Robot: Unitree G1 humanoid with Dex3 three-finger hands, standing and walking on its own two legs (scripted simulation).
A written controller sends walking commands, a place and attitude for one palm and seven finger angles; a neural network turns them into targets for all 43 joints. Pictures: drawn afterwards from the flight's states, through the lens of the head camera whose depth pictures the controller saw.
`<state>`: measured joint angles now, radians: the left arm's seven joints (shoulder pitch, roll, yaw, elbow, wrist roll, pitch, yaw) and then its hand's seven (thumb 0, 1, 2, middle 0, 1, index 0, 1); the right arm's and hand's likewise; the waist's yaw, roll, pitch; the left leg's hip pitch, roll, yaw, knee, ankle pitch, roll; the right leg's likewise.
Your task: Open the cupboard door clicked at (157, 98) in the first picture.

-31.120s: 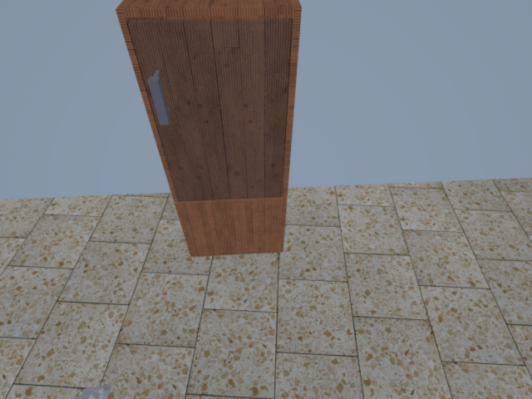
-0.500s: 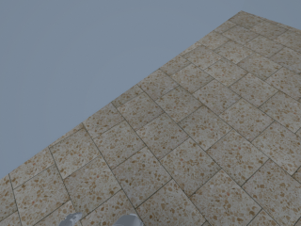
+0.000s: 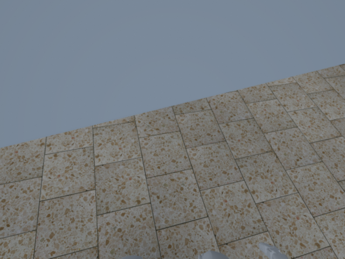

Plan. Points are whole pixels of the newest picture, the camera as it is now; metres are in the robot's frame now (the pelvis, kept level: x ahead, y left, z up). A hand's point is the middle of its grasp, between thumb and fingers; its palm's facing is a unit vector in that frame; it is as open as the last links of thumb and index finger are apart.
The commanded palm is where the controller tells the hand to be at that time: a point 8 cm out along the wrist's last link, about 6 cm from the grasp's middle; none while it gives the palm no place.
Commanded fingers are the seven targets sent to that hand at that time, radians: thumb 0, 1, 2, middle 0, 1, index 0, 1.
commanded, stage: turn to face it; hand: left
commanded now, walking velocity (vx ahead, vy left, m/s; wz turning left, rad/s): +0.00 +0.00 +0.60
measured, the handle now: out of the picture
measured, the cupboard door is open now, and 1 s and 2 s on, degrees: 50 50 50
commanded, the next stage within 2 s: none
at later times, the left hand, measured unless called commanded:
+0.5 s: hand out of the picture +0.06 +0.15 -0.14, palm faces +0.26 -0.92 -0.28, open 7.4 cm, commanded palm none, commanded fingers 0.00 0.90 0.90 -0.20 -0.30 -0.20 -0.30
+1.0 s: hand out of the picture -0.01 +0.19 -0.15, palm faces +0.57 -0.77 -0.28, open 7.4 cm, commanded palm none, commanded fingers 0.00 0.90 0.90 -0.20 -0.30 -0.20 -0.30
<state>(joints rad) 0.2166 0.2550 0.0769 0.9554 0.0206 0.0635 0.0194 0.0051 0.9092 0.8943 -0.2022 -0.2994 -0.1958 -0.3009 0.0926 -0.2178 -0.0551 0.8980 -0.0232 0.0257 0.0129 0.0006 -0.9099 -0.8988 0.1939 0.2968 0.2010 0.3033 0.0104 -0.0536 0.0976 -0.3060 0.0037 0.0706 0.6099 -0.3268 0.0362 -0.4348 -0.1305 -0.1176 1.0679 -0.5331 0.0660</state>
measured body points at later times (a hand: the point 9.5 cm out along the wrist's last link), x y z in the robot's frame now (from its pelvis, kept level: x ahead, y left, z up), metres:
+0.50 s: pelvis +0.02 -0.06 +0.01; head +0.08 -0.08 +0.46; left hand +0.05 +0.20 -0.11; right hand +0.14 -0.30 -0.15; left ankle -0.05 +0.07 -0.63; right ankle +0.02 -0.16 -0.73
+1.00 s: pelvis +0.03 -0.04 +0.01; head +0.08 -0.01 +0.45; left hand -0.04 +0.23 -0.13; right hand +0.25 -0.20 -0.14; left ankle -0.02 +0.07 -0.73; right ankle +0.10 -0.17 -0.68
